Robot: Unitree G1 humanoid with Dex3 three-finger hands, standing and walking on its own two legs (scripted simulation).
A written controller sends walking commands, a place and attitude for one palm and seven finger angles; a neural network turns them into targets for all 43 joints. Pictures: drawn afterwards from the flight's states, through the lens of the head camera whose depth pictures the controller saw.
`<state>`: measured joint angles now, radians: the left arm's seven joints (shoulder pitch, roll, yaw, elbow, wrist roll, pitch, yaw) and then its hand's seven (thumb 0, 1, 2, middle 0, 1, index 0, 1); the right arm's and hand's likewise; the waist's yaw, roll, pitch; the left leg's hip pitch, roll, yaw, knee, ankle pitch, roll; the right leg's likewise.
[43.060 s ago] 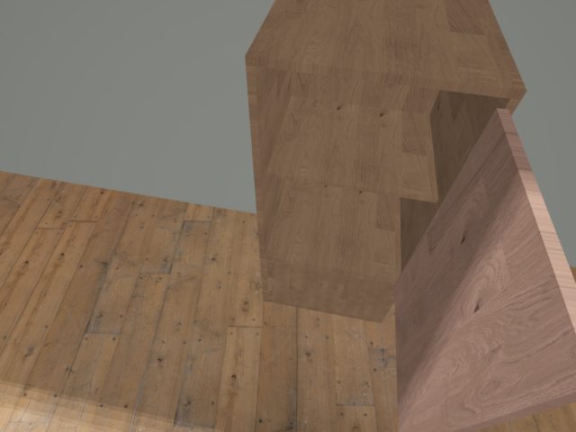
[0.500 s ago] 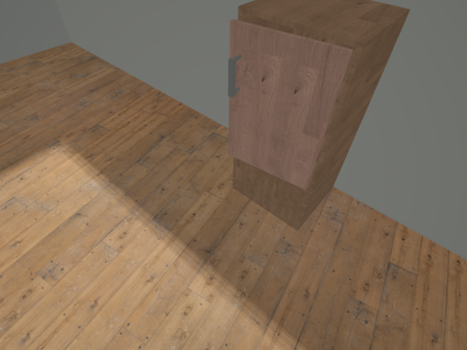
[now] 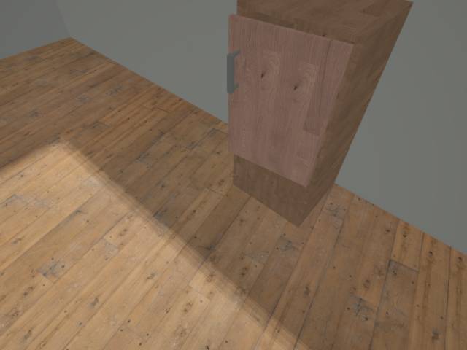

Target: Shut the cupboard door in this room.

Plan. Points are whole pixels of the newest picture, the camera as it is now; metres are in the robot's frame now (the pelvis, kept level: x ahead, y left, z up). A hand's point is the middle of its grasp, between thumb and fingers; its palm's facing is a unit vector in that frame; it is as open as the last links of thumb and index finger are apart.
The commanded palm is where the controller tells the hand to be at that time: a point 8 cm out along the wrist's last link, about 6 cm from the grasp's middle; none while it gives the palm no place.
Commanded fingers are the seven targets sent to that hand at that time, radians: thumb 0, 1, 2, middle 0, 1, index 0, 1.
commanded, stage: look to check the result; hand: left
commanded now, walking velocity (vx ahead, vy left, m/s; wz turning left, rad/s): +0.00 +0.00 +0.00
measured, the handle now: (233, 72) +0.98 +0.05 -0.02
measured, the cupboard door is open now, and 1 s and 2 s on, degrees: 8 8 8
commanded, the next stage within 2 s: walk to a spot facing it in 0.06 s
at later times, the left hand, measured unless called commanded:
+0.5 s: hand out of the picture +0.03 +0.21 -0.20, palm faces +0.16 -0.96 -0.23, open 7.4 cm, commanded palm none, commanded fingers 0.00 0.90 0.90 -0.20 -0.30 -0.20 -0.30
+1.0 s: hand out of the picture -0.01 +0.20 -0.16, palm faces +0.44 -0.84 -0.31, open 7.4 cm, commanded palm none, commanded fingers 0.00 0.90 0.90 -0.20 -0.30 -0.20 -0.30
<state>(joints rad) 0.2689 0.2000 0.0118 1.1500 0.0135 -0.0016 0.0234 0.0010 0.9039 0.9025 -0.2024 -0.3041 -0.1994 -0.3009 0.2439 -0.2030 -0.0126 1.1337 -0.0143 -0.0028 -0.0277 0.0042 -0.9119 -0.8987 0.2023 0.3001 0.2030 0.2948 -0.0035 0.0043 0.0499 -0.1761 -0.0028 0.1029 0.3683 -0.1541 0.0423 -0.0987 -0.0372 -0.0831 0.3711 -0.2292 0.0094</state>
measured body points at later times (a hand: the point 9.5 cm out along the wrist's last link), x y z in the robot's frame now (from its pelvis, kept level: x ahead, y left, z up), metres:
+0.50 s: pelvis +0.00 +0.00 -0.02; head +0.03 +0.02 +0.43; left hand +0.02 +0.26 -0.18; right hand +0.06 -0.24 -0.17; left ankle +0.03 +0.09 -0.74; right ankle -0.02 -0.12 -0.75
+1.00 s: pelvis +0.00 -0.04 -0.01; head +0.04 -0.03 +0.43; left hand -0.03 +0.24 -0.14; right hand +0.16 -0.27 -0.16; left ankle +0.02 +0.09 -0.73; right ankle +0.04 -0.16 -0.75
